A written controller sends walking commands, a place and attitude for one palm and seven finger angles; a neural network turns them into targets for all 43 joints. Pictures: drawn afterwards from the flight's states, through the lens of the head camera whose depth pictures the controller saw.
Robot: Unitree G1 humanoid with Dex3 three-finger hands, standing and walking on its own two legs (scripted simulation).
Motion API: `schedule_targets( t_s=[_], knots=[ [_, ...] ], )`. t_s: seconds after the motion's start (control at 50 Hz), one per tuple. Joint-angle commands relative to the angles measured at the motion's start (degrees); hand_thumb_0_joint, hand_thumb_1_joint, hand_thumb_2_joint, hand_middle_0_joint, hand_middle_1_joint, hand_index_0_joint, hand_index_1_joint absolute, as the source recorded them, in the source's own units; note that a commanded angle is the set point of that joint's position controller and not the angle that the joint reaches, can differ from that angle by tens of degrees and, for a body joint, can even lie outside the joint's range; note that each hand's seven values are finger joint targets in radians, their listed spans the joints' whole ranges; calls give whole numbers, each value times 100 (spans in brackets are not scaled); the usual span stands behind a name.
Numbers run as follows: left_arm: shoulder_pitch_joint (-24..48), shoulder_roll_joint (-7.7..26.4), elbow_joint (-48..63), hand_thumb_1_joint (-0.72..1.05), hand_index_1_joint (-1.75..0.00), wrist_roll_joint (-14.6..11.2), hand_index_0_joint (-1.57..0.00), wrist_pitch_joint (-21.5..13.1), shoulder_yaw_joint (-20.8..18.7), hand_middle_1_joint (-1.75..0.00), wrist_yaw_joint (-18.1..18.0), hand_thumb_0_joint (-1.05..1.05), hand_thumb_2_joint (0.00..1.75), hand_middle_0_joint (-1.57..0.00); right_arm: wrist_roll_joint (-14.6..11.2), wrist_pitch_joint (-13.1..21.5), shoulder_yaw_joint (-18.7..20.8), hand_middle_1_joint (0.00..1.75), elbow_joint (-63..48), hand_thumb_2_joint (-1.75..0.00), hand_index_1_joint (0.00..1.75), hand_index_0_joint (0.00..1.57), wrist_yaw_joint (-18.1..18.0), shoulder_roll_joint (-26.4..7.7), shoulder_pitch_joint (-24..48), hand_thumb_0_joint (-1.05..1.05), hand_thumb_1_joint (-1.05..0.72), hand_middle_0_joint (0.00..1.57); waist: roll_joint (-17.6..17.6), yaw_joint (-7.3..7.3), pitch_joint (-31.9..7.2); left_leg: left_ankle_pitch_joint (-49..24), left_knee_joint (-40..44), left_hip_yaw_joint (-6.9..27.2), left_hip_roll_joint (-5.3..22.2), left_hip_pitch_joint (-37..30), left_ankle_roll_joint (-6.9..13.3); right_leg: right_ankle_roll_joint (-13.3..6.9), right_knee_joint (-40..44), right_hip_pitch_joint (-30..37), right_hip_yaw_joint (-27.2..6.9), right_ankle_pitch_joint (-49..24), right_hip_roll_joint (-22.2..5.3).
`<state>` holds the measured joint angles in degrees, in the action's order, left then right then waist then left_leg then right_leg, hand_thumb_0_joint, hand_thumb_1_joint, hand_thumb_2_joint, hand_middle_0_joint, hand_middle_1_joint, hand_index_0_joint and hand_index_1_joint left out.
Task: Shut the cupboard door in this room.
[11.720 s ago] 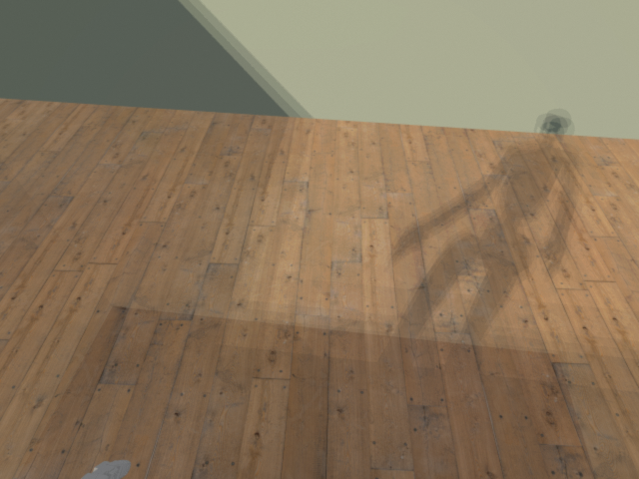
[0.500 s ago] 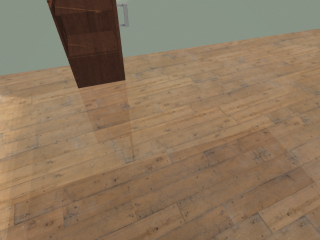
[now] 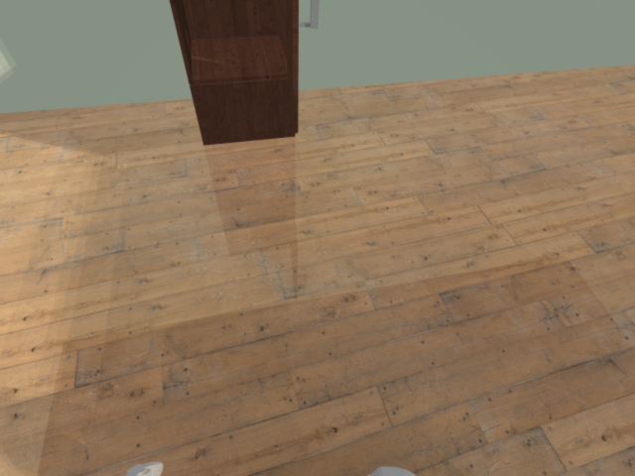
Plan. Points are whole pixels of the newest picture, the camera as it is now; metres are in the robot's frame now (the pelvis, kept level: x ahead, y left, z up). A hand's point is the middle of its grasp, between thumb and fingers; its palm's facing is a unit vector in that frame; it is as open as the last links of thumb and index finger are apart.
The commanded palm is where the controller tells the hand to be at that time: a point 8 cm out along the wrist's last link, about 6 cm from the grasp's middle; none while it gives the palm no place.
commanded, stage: turn or walk to find it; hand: left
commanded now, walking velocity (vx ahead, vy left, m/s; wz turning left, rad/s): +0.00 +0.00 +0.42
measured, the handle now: (307, 4) +1.33 +0.06 +0.01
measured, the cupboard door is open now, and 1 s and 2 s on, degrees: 84 84 84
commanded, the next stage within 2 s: stand and wait in 0.70 s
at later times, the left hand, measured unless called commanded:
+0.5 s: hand out of the picture -0.02 +0.14 -0.15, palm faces +0.25 -0.93 -0.29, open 7.4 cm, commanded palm none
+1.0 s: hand out of the picture -0.07 +0.17 -0.17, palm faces +0.41 -0.87 -0.26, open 7.4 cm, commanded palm none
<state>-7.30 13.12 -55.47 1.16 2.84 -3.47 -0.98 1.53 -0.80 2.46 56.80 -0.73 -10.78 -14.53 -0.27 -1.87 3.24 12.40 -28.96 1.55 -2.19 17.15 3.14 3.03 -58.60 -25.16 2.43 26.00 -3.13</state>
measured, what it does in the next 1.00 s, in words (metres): steps on the spot, turning left: right foot, then left foot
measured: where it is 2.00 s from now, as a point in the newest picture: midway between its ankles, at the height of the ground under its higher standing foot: outside the picture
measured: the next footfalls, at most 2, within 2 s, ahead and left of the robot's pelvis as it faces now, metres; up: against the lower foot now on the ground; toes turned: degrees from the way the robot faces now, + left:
right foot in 0.26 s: +0.02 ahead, -0.16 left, +0.00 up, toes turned +6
left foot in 0.70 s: -0.06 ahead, +0.09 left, +0.00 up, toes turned +23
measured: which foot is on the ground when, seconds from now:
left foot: down 0.00-0.26, up 0.28-0.68, down 0.70-1.00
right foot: up 0.00-0.24, down 0.26-0.70, up 0.72-1.00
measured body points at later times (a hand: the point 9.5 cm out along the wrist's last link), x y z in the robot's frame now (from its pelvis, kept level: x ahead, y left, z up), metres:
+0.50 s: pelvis -0.02 -0.06 +0.00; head +0.02 -0.09 +0.45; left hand -0.03 +0.19 -0.13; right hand +0.08 -0.32 -0.16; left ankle -0.08 +0.09 -0.65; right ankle -0.02 -0.16 -0.74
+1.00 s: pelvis -0.03 -0.04 +0.00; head -0.01 -0.03 +0.45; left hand -0.09 +0.21 -0.15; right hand +0.16 -0.20 -0.15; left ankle -0.10 +0.07 -0.74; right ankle +0.03 -0.15 -0.72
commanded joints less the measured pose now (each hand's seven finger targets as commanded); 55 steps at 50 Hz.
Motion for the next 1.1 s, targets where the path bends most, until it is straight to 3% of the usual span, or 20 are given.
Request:
schedule_targets(
  t_s=[0.0,0.1,0.2,0.24,0.26,0.3,0.34,0.52,0.6,0.64,0.66,0.68,0.7,0.78,0.9,0.98,1.0,1.04,1.06,1.08],
  knots=[
    [181,331,538,90,-30,-53,-20,-133,-19,-30,-22,0,90,-20,-7,64,267,30,-297,-90,30,20,-62,-1128,-312,0,-90,20,663,-40,-644,-1851,1036,1918,1489,-1145,771,101,293,-388,-252,6,-3],
    [181,310,644,90,-30,-76,-20,-129,-10,-30,-40,0,90,-20,17,-21,344,30,-369,-90,30,20,-21,-1213,-247,0,-90,20,910,-53,-673,-1639,997,2187,1375,-893,737,60,1248,197,-232,69,186],
    [-697,543,457,90,-30,-86,-20,-206,-79,-30,-80,0,90,-20,-47,-89,388,30,-551,-90,30,20,42,-1074,106,0,-90,20,637,325,-721,-410,504,1918,762,420,184,-41,3699,2140,-167,-1219,131],
    [-679,1317,598,90,-30,46,-20,-258,-214,-30,-125,0,90,-20,-70,-94,323,30,-794,-90,30,20,76,-572,138,0,-90,20,-1533,393,-367,1736,-1771,352,-340,1995,-478,-959,4656,2338,-2443,-495,-2202],
    [-511,1238,707,90,-30,-13,-20,-260,-251,-30,-152,0,90,-20,3,-175,399,30,-823,-90,30,20,63,-864,338,0,-90,20,-1319,403,-235,1920,-2773,523,-41,1756,-441,-1230,4734,1428,-2457,-645,-2463],
    [31,918,772,90,-30,-20,-20,-276,-149,-30,-127,0,90,-20,5,-264,414,30,-593,-90,30,20,120,-817,199,0,-90,20,-747,37,171,1344,-3823,479,130,1548,-435,-1080,4533,787,-1562,-888,-1755],
    [95,717,784,90,-30,-24,-20,-327,-70,-30,-89,0,90,-20,-2,-270,364,30,-423,-90,30,20,157,-722,-102,0,-90,20,-820,-75,51,814,-4148,228,163,1510,-556,-866,4243,1033,-676,-1709,-1292],
    [-1202,1044,284,90,-30,62,-20,-340,-145,-30,-94,0,90,-20,-85,-183,167,30,-581,-90,30,20,130,-623,907,0,-90,20,-1106,479,-367,1475,-2182,-287,285,1081,-692,-1143,3500,2332,-397,-4474,-1582],
    [-1222,1173,161,90,-30,64,-20,-295,-182,-30,-93,0,90,-20,-129,-92,109,30,-531,-90,30,20,104,-642,814,0,-90,20,-1323,423,-665,1102,-649,-615,192,319,-572,-954,2999,2501,-152,-4967,-1569],
    [-1044,1106,183,90,-30,-20,-20,-255,-171,-30,-75,0,90,-20,-105,-18,146,30,-426,-90,30,20,111,-850,440,0,-90,20,-879,143,-814,-333,747,-538,335,-947,-438,-502,2385,1756,238,-4088,-1347],
    [-1070,888,292,90,-30,-57,-20,-221,-142,-30,-45,0,90,-20,-61,38,250,30,-443,-90,30,20,114,-1330,309,0,-90,20,383,71,-1002,-1707,931,619,1327,-1972,-88,-134,1459,572,607,-2344,-855],
    [-986,546,482,90,-30,-36,-20,-201,-23,-30,-21,0,90,-20,-70,8,362,30,-399,-90,30,20,98,-1772,31,0,-90,20,1638,-52,-929,-3896,728,1774,2495,-2336,622,119,524,-610,592,978,-391],
    [-637,582,483,90,-30,-12,-20,-119,18,-30,-76,0,90,-20,-79,1,348,30,-269,-90,30,20,34,-1707,-137,0,-90,20,1356,-208,-922,-3771,748,1557,2480,-1880,860,98,4,-460,114,1104,-383],
    [-722,492,111,90,-30,-36,-20,-133,20,-30,4,0,90,-20,-59,58,165,30,-380,-90,30,20,-71,-1132,661,0,-90,20,927,170,-468,-3231,744,679,1681,-1248,635,101,-210,-305,-93,102,-316],
    [-702,279,13,90,-30,-49,-20,-147,146,-30,3,0,90,-20,-47,85,155,30,-214,-90,30,20,-66,-1049,575,0,-90,20,921,151,-337,-2930,824,570,1562,-1024,582,81,1371,445,97,-117,-146],
    [-1298,294,-285,90,-30,-20,-20,-268,177,-30,-23,0,90,-20,-90,88,134,30,-91,-90,30,20,-56,-892,662,0,-90,20,571,435,-362,-1620,397,454,1236,-551,200,29,3272,1564,195,-1536,-122],
    [-1346,522,-302,90,-30,9,-20,-329,152,-30,-50,0,90,-20,-130,99,114,30,-84,-90,30,20,-36,-689,563,0,-90,20,39,400,-373,-931,2,286,929,-226,-68,-77,3612,1911,-231,-2106,-487],
    [-1108,1108,-180,90,-30,14,-20,-391,14,-30,-56,0,90,-20,-145,-10,81,30,-185,-90,30,20,-10,-457,419,0,-90,20,-1663,324,-299,1495,-984,-218,184,317,-414,-894,4208,1715,-1526,-2449,-1792],
    [-1133,1122,-133,90,-30,16,-20,-372,-42,-30,-67,0,90,-20,-108,-94,128,30,-246,-90,30,20,-15,-613,626,0,-90,20,-1920,491,-89,1995,-1809,-65,278,396,-382,-1181,4464,1288,-1709,-2155,-1970],
    [-1039,943,-112,90,-30,23,-20,-351,-27,-30,-75,0,90,-20,-96,-99,160,30,-212,-90,30,20,-11,-619,686,0,-90,20,-1455,473,109,1922,-2352,63,308,560,-342,-1313,4381,1167,-1623,-2248,-1909]
  ],
)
